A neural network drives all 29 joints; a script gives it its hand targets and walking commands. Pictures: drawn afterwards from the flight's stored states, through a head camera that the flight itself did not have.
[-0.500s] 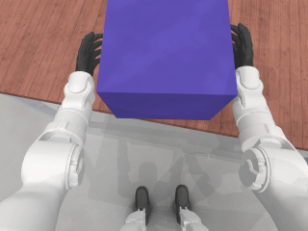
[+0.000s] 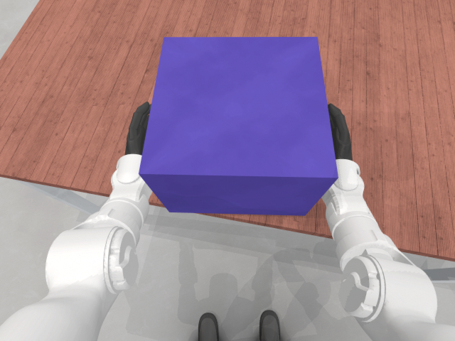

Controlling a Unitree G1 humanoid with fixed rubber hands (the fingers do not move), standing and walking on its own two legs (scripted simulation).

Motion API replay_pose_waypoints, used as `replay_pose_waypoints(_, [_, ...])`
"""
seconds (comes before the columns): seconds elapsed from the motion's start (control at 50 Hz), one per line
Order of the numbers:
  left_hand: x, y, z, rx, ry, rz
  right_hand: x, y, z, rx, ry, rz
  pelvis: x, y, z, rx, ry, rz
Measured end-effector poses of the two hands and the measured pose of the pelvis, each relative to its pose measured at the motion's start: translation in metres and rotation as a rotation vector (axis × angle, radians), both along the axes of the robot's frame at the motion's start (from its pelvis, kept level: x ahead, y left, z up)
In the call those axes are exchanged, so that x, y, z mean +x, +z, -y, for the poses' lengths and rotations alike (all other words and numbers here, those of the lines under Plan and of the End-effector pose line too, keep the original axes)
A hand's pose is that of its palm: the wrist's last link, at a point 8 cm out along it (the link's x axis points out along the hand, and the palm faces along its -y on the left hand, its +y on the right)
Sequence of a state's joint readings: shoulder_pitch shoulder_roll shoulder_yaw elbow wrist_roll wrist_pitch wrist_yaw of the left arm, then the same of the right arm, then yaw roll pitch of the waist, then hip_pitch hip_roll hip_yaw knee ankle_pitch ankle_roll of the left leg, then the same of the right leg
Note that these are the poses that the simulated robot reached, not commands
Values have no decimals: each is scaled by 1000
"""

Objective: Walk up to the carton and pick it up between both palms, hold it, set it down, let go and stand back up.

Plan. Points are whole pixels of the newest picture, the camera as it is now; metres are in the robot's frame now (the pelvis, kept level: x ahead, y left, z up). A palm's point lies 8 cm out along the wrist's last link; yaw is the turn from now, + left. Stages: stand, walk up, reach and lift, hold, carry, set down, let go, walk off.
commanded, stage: reach and lift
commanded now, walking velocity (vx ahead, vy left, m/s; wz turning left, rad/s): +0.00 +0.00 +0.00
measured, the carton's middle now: (238, 131) +0.49 -0.01 -0.01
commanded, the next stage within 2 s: none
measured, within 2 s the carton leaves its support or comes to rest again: leaves its support in 1.40 s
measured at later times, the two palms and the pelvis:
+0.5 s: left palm (137, 151) +0.46 +0.17 -0.02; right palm (335, 157) +0.43 -0.18 -0.03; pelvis +0.00 +0.01 +0.00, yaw -1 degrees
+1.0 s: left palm (137, 157) +0.45 +0.17 -0.02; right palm (337, 161) +0.42 -0.18 -0.02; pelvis +0.00 +0.00 -0.01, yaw -1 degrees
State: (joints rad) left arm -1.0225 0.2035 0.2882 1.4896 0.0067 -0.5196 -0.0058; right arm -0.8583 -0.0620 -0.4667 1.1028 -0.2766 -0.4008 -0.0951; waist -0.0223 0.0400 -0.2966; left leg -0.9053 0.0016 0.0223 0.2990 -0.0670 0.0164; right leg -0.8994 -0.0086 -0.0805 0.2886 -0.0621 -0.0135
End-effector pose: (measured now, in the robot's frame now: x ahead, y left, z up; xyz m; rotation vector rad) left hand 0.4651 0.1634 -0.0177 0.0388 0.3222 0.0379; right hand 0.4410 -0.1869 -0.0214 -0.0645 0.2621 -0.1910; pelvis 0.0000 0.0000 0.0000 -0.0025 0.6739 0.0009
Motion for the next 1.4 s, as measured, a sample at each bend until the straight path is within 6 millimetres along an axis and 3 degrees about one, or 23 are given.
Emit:
replay_pose_waypoints(0.16, [1, -1, -3, -2, -18, 4, -5, 0, -4, 0, -21, -2, 7, 2, -2, -6, 6, 30])
replay_pose_waypoints(0.46, [-2, -4, -4, 6, -24, 25, -11, -4, -5, 9, -24, 7, 3, 0, -12, -17, 4, 10])
replay_pose_waypoints(0.94, [-14, -5, -3, -12, -4, 16, -17, -1, -3, -2, -9, -19, -1, -5, -2, -16, 4, 17])
replay_pose_waypoints(1.4, [-38, 1, -5, 2, -20, -14, -45, 9, -7, -42, -10, -92, -16, -18, -5, -27, -11, 66])
